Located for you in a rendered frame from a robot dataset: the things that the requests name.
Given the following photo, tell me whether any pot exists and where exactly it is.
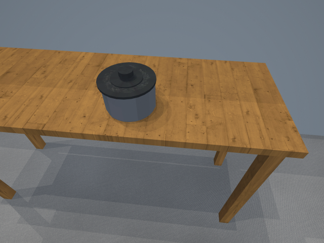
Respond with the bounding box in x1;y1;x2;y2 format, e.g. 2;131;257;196
102;86;156;122

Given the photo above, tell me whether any lid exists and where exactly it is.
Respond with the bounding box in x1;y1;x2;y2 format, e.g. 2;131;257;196
96;62;156;100

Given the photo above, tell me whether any table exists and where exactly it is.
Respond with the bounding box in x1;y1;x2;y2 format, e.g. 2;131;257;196
0;47;309;223

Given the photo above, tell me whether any knob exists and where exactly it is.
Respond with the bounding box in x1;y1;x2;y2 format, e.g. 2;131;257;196
118;66;134;79

